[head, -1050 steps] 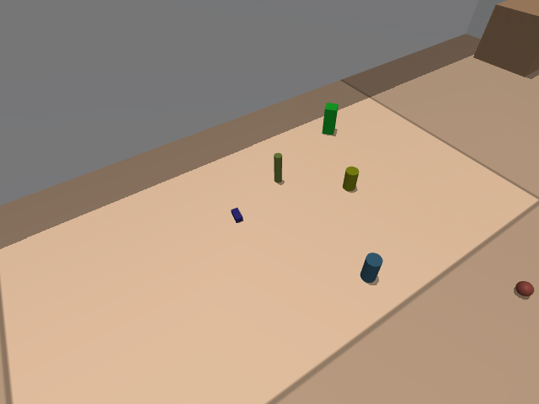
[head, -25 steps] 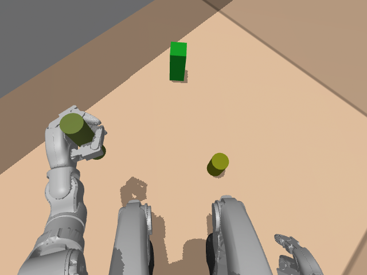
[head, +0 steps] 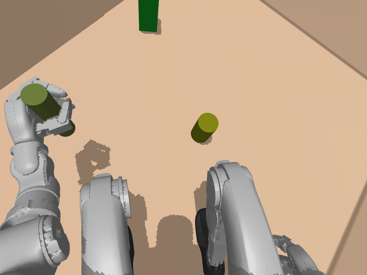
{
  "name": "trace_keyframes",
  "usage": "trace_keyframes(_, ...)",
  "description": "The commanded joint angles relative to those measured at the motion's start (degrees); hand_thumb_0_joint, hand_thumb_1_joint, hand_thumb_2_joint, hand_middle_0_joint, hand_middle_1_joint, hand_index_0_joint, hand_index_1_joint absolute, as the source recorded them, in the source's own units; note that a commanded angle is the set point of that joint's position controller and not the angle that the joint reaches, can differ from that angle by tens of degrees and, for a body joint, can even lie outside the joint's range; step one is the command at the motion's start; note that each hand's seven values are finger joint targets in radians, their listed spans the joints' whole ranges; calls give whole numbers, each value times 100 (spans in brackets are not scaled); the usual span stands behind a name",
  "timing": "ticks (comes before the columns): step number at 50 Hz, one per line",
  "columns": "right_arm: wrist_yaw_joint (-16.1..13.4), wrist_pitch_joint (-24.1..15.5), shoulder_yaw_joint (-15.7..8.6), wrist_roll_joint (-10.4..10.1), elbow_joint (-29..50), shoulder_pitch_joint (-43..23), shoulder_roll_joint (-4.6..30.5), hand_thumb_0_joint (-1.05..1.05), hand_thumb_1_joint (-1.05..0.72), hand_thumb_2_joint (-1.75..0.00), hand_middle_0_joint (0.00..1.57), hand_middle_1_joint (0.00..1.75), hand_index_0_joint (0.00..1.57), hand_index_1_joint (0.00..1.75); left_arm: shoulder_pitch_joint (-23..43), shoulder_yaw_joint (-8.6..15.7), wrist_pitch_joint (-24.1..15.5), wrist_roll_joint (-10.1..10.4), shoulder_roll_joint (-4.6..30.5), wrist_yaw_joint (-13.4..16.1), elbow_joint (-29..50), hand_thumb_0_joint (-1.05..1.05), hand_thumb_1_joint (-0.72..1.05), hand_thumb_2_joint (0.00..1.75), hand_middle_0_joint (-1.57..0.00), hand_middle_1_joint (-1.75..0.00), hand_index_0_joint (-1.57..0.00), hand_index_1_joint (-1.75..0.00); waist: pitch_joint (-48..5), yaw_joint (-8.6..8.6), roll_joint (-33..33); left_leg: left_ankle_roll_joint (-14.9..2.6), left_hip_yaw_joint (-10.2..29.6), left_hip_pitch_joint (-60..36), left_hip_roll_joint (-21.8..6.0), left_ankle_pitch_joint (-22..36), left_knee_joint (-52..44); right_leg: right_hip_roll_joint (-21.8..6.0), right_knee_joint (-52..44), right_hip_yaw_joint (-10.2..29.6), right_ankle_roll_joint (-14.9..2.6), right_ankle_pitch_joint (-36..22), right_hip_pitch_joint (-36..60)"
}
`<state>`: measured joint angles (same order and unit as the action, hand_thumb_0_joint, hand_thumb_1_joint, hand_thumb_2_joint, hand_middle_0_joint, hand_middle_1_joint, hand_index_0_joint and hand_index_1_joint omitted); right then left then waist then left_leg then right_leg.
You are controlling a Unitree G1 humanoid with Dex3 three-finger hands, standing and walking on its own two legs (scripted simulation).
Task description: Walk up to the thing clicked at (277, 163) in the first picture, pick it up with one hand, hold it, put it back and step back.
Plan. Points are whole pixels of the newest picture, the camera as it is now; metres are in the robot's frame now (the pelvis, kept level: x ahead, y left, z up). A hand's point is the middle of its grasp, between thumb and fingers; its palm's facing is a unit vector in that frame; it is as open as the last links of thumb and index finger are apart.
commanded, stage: crouch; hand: left
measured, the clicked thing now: (52, 114) +0.46 +0.25 -0.06
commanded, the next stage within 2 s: lower in 0.58 s
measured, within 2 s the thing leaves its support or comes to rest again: neither
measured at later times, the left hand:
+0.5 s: hand (66, 119) +0.47 +0.24 -0.12, palm faces +0.20 -0.98 -0.01, open 5.1 cm
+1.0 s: hand (73, 127) +0.47 +0.24 -0.18, palm faces +0.21 -0.98 +0.00, open 5.1 cm
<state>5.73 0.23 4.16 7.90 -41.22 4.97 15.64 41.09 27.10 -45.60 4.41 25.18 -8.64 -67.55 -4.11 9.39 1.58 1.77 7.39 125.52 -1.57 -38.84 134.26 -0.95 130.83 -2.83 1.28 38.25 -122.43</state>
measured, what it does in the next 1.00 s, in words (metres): lowers itself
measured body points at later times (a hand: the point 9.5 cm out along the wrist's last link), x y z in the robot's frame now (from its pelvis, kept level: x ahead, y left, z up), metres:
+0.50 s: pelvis +0.00 +0.01 -0.04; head +0.22 +0.09 +0.34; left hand +0.45 +0.29 -0.12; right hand +0.09 -0.27 -0.14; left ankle +0.09 +0.13 -0.32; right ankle +0.11 -0.13 -0.32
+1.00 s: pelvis +0.00 +0.01 -0.06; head +0.24 +0.11 +0.31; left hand +0.45 +0.29 -0.17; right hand +0.11 -0.27 -0.13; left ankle +0.09 +0.13 -0.32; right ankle +0.11 -0.13 -0.32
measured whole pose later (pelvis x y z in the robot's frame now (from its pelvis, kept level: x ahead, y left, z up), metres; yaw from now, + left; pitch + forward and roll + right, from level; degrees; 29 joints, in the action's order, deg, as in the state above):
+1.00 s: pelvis +0.00 +0.01 -0.06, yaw -6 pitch +21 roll -12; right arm 8.3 1.9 17.3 14.6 -36.9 -2.8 19.2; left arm 39.8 30.7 -52.5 5.6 37.7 -6.7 -74.0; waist 9.2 14.0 8.2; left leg 2.1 15.6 129.9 -0.9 -40.7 148.0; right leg 1.3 138.7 -8.5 3.1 37.4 -123.8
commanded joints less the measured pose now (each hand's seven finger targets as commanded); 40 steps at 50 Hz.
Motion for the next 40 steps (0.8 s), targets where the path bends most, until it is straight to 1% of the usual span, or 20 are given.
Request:
trace_keyframes(1, -60, -51, -284, 1, 328, 616, 1397, 0, -91, -91, 20, 30, 20, 30, 1825, 262, -445, 53, 1471, -2, 1162, 0, 59, 123, -129, -132, -128, -132, -3603, -29, -1112, -223, -440, -2199, 95, 390, -1407, 213, -1180, -445, -294, -682, 1850)
trace_keyframes(3, -38, -6, -215, 43, 349, 634, 1402, 0, -90, -91, 20, 30, 20, 30, 1727, 187, -448, 70, 1332, -21, 1136, 0, 58, 124, -129, -133, -129, -133, -3473, 79, -1152, -224, -413, -2092, 92, 369, -1298, 223, -1127, -484, -281, -707, 1839)
trace_keyframes(5, -38, 11, -187, 78, 315, 576, 1448, 0, -90, -90, 20, 30, 20, 30, 1746, 270, -460, 15, 1554, -1, 1148, 0, 58, 123, -129, -133, -129, -133, -3427, 40, -1232, -217, -395, -2088, 80, 291, -1233, 240, -1069, -502, -285, -644, 1702)
trace_keyframes(8, -19, 51, -117, 129, 324, 563, 1491, 0, -90, -90, 20, 30, 20, 30, 1780, 183, -494, 25, 1481, -30, 1208, 0, 61, 125, -128, -133, -128, -133, -3304, 172, -1281, -222, -354, -1969, 66, 247, -1104, 259, -1001, -551, -269, -664, 1702)
trace_keyframes(10, -8, 45, -80, 142, 280, 544, 1539, 0, -90, -90, 20, 30, 20, 30, 1843, 292, -492, 44, 1667, 9, 1221, 0, 60, 124, -130, -133, -130, -133, -3190, 169, -1245, -234, -327, -1838, 55, 115, -1033, 276, -958, -578, -265, -561, 1641)
trace_keyframes(14, 11, 93, -6, 201, 267, 574, 1626, 0, -90, -90, 20, 30, 20, 30, 1584, 249, -509, 61, 1604, -17, 1096, 0, 63, 124, -129, -133, -130, -133, -3167, 244, -1369, -182, -226, -1956, 36, 392, -933, 293, -771, -682, -275, -799, 1602)
trace_keyframes(17, 29, 120, 50, 249, 308, 464, 1662, 0, -91, -91, 20, 30, 20, 30, 1460, 337, -531, 52, 1753, 1, 1114, 0, 63, 125, -131, -134, -131, -134, -3112, 191, -1427, -176, -211, -1935, 22, 493, -844, 311, -690, -707, -276, -874, 1614)
trace_keyframes(18, 47, 134, 74, 266, 313, 468, 1685, 0, -91, -91, 20, 30, 20, 30, 1644, 324, -556, 41, 1789, 23, 1161, 0, 63, 125, -132, -135, -132, -135, -3053, 271, -1446, -183, -184, -1840, 22, 416, -809, 309, -667, -719, -271, -825, 1586)
trace_keyframes(23, 66, 154, 121, 321, 328, 388, 1759, 0, -91, -91, 20, 30, 20, 30, 1470, 283, -590, 44, 1830, 11, 1160, 0, 65, 127, -132, -135, -132, -135, -3053, 263, -1512, -165, -148, -1873, 8, 480, -696, 337, -585, -765, -273, -900, 1569)
trace_keyframes(24, 82, 164, 149, 344, 284, 449, 1782, 0, -91, -91, 20, 30, 20, 30, 1472, 280, -596, 31, 1810, 12, 1170, 0, 67, 127, -132, -136, -132, -136, -3052, 358, -1578, -152, -102, -1969, 1, 645, -674, 321, -540, -800, -268, -1056, 1619)
trace_keyframes(25, 87, 171, 165, 350, 313, 406, 1782, 0, -91, -91, 20, 30, 20, 30, 1470, 304, -613, 33, 1846, 26, 1173, 0, 65, 127, -133, -136, -133, -136, -2985, 311, -1541, -157, -107, -1865, 5, 579, -663, 330, -541, -801, -269, -999, 1610)
trace_keyframes(27, 97, 195, 179, 375, 294, 442, 1844, 0, -91, -91, 20, 30, 20, 30, 1429, 324, -620, 67, 1817, 30, 1202, 0, 64, 128, -133, -137, -133, -137, -3044, 345, -1628, -127, -65, -2117, -1, 741, -646, 328, -510, -835, -274, -1126, 1576)
trace_keyframes(28, 99, 194, 206, 386, 327, 344, 1844, 0, -91, -91, 20, 30, 20, 30, 1512, 242, -639, 99, 1783, 27, 1322, 0, 66, 126, -134, -135, -134, -135, -3023, 365, -1706, -121, -51, -2078, -8, 715, -627, 324, -474, -839, -278, -1114, 1541)
trace_keyframes(29, 107, 187, 223, 386, 348, 338, 1841, 0, -91, -91, 20, 30, 20, 30, 1515, 323, -655, 115, 1868, 51, 1389, 0, 65, 126, -133, -135, -133, -135, -3066, 339, -1723, -127, -51, -2048, -5, 711, -604, 327, -469, -839, -278, -1120, 1619)
trace_keyframes(32, 117, 198, 287, 409, 363, 268, 1842, 0, -91, -91, 20, 30, 20, 30, 1356, 244, -654, 87, 1829, 66, 1095, 0, 66, 126, -133, -135, -133, -135, -2816, 417, -1615, -147, -26, -1834, -8, 628, -536, 340, -459, -862, -262, -1078, 1603)
trace_keyframes(33, 118, 209, 302, 417, 402, 297, 1864, 0, -91, -91, 20, 30, 20, 30, 1373, 321, -684, 115, 1840, 87, 1183, 0, 67, 127, -135, -136, -135, -136, -2859, 427, -1592, -135, -4, -1884, -4, 640, -556, 327, -475, -886, -255, -1097, 1634)
trace_keyframes(36, 125, 218, 350, 438, 432, 186, 1908, 0, -92, -91, 20, 30, 20, 30, 1307, 328, -721, 86, 1955, 105, 1038, 0, 64, 126, -137, -141, -138, -140, -2693, 440, -1568, -151, 8, -1800, -12, 497, -528, 341, -463, -910, -251, -970, 1583)
trace_keyframes(38, 158, 220, 471, 472, 484, 139, 1908, 0, -92, -91, 20, 30, 20, 30, 1209, 290, -760, 125, 1841, 144, 672, 0, 63, 128, -140, -143, -140, -142, -2572, 581, -1304, -179, 57, -1567, -18, 483, -405, 362, -486, -931, -212, -1017, 1732)
trace_keyframes(39, 154, 215, 511, 483, 490, 111, 1926, 0, -92, -91, 20, 30, 20, 30, 1251, 370, -810, 173, 1902, 166, 643, 0, 61, 127, -139, -142, -140, -142, -2500, 583, -1220, -189, 57, -1511, -16, 490, -363, 371, -501, -937, -203, -1031, 1762)
trace_keyframes(40, 146, 209, 549, 500, 511, 39, 1935, 0, -92, -91, 20, 30, 20, 30, 1344, 330, -869, 169, 1975, 178, 664, 0, 59, 126, -137, -141, -138, -141, -2450, 591, -1224, -193, 56, -1499, -24, 465, -341, 380, -511, -940, -198, -1015, 1771)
